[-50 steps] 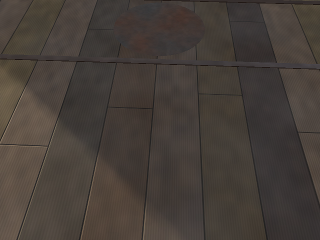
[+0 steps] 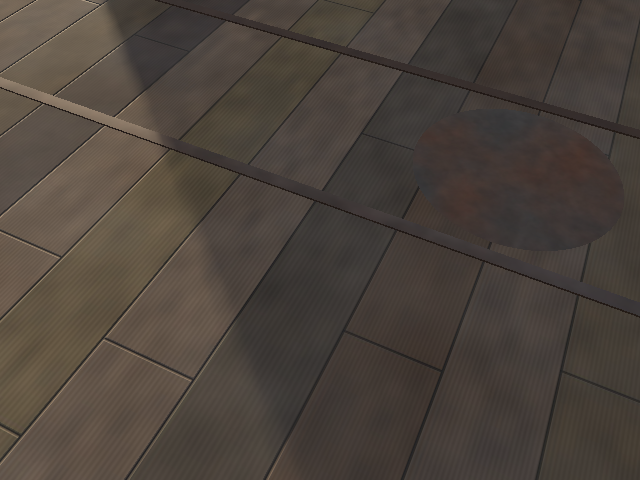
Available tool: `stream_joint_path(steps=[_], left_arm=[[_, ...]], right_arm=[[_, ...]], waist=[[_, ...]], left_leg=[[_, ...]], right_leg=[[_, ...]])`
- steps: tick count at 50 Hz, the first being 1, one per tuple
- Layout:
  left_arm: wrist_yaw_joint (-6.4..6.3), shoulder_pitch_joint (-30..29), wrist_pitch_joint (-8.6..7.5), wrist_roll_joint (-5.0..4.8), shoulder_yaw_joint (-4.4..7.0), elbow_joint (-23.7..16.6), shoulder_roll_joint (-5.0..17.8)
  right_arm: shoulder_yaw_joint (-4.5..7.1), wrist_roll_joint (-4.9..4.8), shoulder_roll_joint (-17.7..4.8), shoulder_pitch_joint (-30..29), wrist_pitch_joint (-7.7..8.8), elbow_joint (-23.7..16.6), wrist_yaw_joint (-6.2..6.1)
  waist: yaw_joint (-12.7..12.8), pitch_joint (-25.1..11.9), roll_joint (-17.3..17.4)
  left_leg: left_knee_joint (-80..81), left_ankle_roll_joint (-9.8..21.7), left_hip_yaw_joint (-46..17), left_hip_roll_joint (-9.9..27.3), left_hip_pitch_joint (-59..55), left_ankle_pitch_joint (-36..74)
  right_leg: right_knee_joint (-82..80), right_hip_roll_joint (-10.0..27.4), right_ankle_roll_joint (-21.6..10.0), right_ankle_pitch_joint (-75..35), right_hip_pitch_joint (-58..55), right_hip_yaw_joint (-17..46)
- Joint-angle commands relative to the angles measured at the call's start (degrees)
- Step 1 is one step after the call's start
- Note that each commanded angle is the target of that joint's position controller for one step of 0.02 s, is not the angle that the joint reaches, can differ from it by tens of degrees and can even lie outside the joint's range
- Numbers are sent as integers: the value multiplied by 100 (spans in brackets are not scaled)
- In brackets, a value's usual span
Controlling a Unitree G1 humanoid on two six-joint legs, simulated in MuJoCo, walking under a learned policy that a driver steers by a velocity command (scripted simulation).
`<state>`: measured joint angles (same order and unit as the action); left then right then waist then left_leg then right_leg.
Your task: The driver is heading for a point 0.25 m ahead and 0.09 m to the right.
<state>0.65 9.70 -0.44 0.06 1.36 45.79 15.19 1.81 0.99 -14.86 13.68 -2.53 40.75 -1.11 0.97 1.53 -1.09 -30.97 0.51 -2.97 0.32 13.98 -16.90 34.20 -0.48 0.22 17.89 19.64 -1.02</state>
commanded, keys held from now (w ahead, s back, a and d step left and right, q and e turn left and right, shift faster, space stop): w+e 0.10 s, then no key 0.90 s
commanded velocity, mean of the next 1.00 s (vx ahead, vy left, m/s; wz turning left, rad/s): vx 0.09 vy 0.00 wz -0.05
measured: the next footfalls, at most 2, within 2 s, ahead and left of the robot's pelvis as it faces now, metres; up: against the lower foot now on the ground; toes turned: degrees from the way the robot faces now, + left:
right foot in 0.26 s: +0.15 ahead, -0.14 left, +0.00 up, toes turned -5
left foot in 0.58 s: +0.19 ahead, +0.09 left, +0.00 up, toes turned -5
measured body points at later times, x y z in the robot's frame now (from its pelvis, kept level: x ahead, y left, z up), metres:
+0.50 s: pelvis +0.10 -0.05 +0.01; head +0.12 -0.06 +0.46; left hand +0.25 +0.19 -0.11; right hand +0.18 -0.33 -0.12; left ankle +0.12 +0.11 -0.71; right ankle +0.11 -0.14 -0.74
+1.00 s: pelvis +0.15 -0.04 +0.00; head +0.16 -0.04 +0.45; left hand +0.25 +0.23 -0.13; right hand +0.22 -0.31 -0.13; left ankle +0.16 +0.10 -0.73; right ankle +0.11 -0.14 -0.74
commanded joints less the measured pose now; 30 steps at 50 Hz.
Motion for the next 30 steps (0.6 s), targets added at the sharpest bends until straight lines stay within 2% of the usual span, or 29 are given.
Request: stream_joint_path(steps=[1, 2, 4, 5, 7, 9, 10, 11, 12, 13, 14, 15, 16, 17, 18, 19, 21, 23, 24, 25, 26, 27, 28, 29, 30], left_arm=[[-16, -577, -164, -141, 279, -498, 887], [-1, -438, -172, -158, 310, -463, 900], [70, -494, -246, -193, 265, -429, 648], [106, -558, -284, -179, 235, -429, 548], [168, -598, -313, -77, 152, -425, 366], [205, -538, -293, -51, 138, -428, 417], [209, -357, -275, -60, 152, -381, 466], [202, -84, -249, -46, 179, -274, 524], [162, 178, -212, -12, 221, -169, 627], [91, 435, -189, -1, 272, -148, 853], [10, 649, -147, 54, 359, -194, 1443], [-11, 805, -96, 56, 322, -108, 1378], [5, 833, -102, 10, 332, -27, 1287], [5, 585, -137, 1, 294, -48, 1180], [2, 252, -167, 31, 233, -101, 1024], [-12, -65, -184, 41, 178, -145, 876], [-67, -387, -175, 103, 113, -113, 660], [-98, -448, -150, 107, 119, -36, 672], [-100, -394, -132, 92, 136, 25, 732], [-95, -383, -113, 64, 145, 83, 771], [-87, -383, -100, 34, 121, 127, 707], [-68, -499, -81, -7, 114, 176, 734], [-42, -378, -86, -39, 82, 254, 626], [-22, -232, -111, 27, 28, 332, 477], [23, -43, -135, 119, 32, 371, 488]], right_arm=[[345, 56, -1189, 245, 257, -235, -64], [323, -24, -1056, 344, 353, -171, -75], [308, -118, -920, 490, 470, -88, -111], [322, -121, -935, 459, 504, -81, -117], [327, -81, -956, 280, 490, -66, -87], [372, -105, -1084, 314, 424, 9, -33], [383, -146, -1126, 244, 388, 31, -17], [370, -185, -1091, 166, 369, 41, -10], [322, -172, -956, 186, 373, 81, -4], [236, -79, -701, 281, 405, 139, 6], [106, 149, -340, 420, 457, 2, 3], [84, 63, -293, 635, 467, -2, -51], [202, -144, -751, 396, 411, -11, -100], [279, -205, -953, 198, 350, 8, -130], [290, -180, -887, 158, 288, 95, -164], [293, -124, -829, 154, 239, 128, -198], [245, -96, -584, 280, 239, 269, -212], [185, -88, -411, 298, 272, 369, -195], [186, -100, -442, 244, 271, 388, -186], [193, -117, -479, 226, 258, 413, -177], [206, -107, -531, 166, 244, 451, -165], [183, -100, -441, 268, 227, 478, -157], [183, -37, -531, 181, 216, 485, -156], [218, 20, -749, 56, 209, 428, -171], [276, -15, -1054, -89, 190, 377, -188]], waist=[[-393, 360, 1516], [-399, 374, 1448], [-460, 368, 1012], [-475, 289, 881], [-424, 179, 798], [-395, 17, 875], [-251, -72, 845], [-84, -173, 777], [48, -271, 659], [143, -473, 320], [21, -871, -978], [99, -1224, -1462], [245, -1029, -1081], [223, -671, -813], [124, -482, -600], [-5, -342, -528], [-199, -328, -554], [-212, -489, -577], [-167, -575, -547], [-158, -620, -512], [-151, -580, -422], [-298, -578, -503], [-290, -471, -328], [-199, -396, -84], [54, -264, 422]], left_leg=[[2257, 1118, -2149, 1589, -284, -2377], [2181, 1122, -2105, 1653, -761, -2027], [2126, 1010, -1676, 1596, -1356, -1262], [2124, 952, -1404, 1540, -1420, -865], [1953, 918, -764, 1280, -1021, 414], [1691, 963, -516, 1211, -731, 1334], [1507, 913, -451, 1207, -562, 1565], [1295, 804, -404, 1151, -387, 1560], [1014, 626, -328, 1027, -224, 1482], [399, 287, -5, 740, 54, 1238], [-945, -223, 470, 128, 709, -370], [-1836, -502, 250, -47, 1333, -1895], [-2560, -528, 81, 84, 1652, -2273], [-2975, -492, 9, 221, 1898, -2066], [-2965, -461, -45, 347, 1883, -1753], [-2674, -470, -119, 450, 1648, -1391], [-1906, -513, -50, 434, 924, -799], [-1099, -541, 114, 320, 347, -437], [-807, -545, 173, 269, 171, -198], [-520, -529, 197, 247, -7, 76], [-242, -491, 223, 201, -145, 329], [322, -412, 247, 210, -475, 841], [773, -318, 148, 265, -789, 1478], [861, -205, -180, 553, -1058, 2072], [670, -42, -272, 748, -1082, 2401]], right_leg=[[1459, 66, -21, 891, 1330, 63], [1728, 211, -86, 857, 1814, 244], [1538, 335, -204, 520, 2208, 382], [1322, 350, -208, 313, 2075, 299], [678, 298, -119, 115, 1213, -4], [221, 115, -24, -179, 446, -234], [-122, 40, -39, -584, 9, -282], [-522, -58, -85, -1028, -503, -302], [-803, -83, -143, -1298, -997, -213], [-962, 340, -259, -2144, -1654, 288], [-932, 1428, -707, -3999, -2368, 1540], [-1229, 2206, -1708, -3953, -2568, 2593], [-1565, 2210, -1934, -2620, -2277, 2877], [-1663, 2002, -1757, -2074, -2024, 2596], [-1704, 1806, -1547, -1975, -1718, 2229], [-1762, 1633, -1395, -2109, -1350, 1883], [-1779, 1227, -1202, -2692, -883, 1207], [-1640, 1035, -1197, -3296, -823, 823], [-1600, 1068, -1243, -3426, -889, 836], [-1568, 1110, -1267, -3377, -913, 875], [-1506, 1052, -1212, -3372, -917, 839], [-1468, 1065, -1140, -2818, -781, 872], [-1530, 916, -919, -2011, -582, 886], [-1533, 739, -645, -1116, -383, 870], [-1468, 375, -445, -388, -249, 659]])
